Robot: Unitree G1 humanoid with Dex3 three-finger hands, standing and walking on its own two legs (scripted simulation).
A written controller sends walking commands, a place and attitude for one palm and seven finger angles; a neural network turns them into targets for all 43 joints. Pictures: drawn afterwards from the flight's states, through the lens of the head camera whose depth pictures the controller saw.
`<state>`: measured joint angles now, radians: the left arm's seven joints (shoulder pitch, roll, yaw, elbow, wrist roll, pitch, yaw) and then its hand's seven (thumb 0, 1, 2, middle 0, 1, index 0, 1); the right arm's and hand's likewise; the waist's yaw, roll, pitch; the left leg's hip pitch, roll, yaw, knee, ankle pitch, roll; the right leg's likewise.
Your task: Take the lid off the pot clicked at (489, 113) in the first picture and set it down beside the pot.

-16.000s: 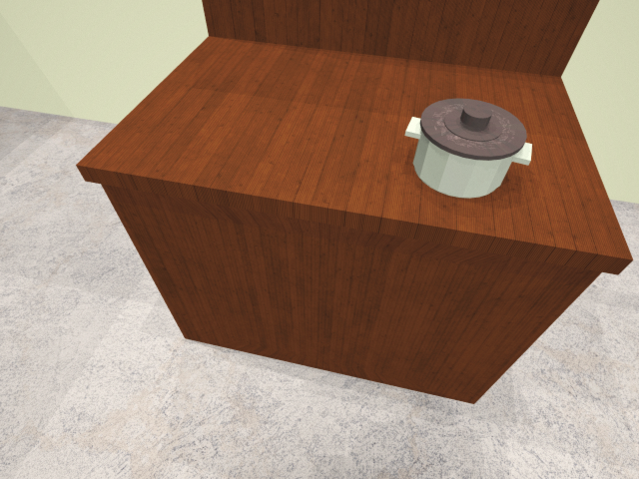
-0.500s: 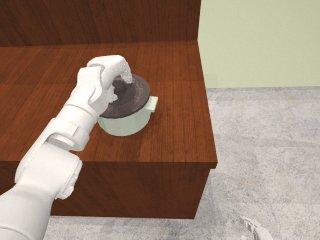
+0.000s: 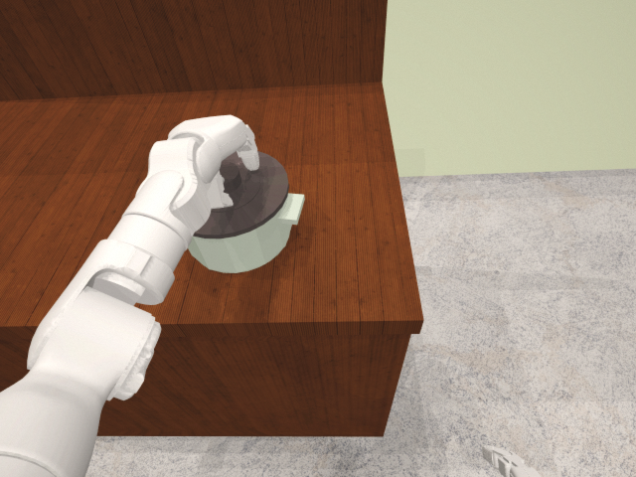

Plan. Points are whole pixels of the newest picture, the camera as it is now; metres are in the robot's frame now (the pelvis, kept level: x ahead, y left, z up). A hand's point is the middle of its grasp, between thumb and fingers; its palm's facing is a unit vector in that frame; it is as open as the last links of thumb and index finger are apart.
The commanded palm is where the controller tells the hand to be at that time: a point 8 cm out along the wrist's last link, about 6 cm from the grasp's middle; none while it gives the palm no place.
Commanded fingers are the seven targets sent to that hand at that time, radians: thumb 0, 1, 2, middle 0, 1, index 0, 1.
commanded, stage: close the fingers and squeeze the knob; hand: left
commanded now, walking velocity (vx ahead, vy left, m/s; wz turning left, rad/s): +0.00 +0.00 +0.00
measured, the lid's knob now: (223, 177) +0.48 +0.13 +0.12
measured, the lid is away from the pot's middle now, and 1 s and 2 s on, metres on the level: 0.00 0.00 0.01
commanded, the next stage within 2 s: lift the lid straight up in 1.40 s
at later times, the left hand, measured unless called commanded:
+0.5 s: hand (216, 177) +0.46 +0.13 +0.15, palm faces -0.36 -0.06 -0.93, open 7.8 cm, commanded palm +0.45 +0.14 +0.21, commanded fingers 0.00 0.30 0.87 -0.72 -1.00 -0.72 -1.00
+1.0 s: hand (214, 177) +0.46 +0.13 +0.15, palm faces -0.34 -0.06 -0.94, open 7.5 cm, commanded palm +0.44 +0.14 +0.21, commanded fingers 0.00 0.47 0.81 -0.76 -0.97 -0.78 -0.98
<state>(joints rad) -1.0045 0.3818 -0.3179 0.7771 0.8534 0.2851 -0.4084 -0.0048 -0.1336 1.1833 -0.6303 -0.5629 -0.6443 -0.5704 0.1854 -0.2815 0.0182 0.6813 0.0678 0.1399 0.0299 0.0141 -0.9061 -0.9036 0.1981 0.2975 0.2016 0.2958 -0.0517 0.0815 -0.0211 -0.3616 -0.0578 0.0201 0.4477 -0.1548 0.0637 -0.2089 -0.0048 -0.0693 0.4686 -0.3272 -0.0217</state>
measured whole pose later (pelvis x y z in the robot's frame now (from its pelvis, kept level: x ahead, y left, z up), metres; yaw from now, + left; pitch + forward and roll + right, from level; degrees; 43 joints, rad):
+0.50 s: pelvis +0.00 +0.00 +0.00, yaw +0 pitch +5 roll +0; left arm -1.03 0.39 -0.32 0.80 0.86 0.28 -0.43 -0.01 0.14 0.97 -0.63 -0.93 -0.67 -0.95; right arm 0.17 -0.28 0.02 0.68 0.07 0.14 0.02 0.01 -0.91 -0.90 0.20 0.30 0.20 0.30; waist -0.05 0.08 -0.02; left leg -0.37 -0.06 0.01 0.45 -0.16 0.06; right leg -0.22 0.00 -0.07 0.47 -0.33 -0.02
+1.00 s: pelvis +0.00 +0.01 +0.00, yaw +0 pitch +4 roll +0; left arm -1.01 0.39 -0.32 0.76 0.86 0.29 -0.42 -0.02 0.25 0.72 -0.65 -0.91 -0.68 -0.92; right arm 0.18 -0.28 0.01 0.67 0.07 0.14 0.04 0.01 -0.91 -0.90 0.20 0.30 0.20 0.30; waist -0.05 0.08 -0.02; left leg -0.37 -0.06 0.02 0.46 -0.16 0.07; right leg -0.22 -0.01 -0.07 0.47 -0.33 -0.01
